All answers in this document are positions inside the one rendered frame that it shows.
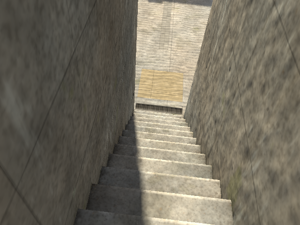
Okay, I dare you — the stairs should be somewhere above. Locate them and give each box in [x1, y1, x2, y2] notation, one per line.
[73, 110, 233, 225]

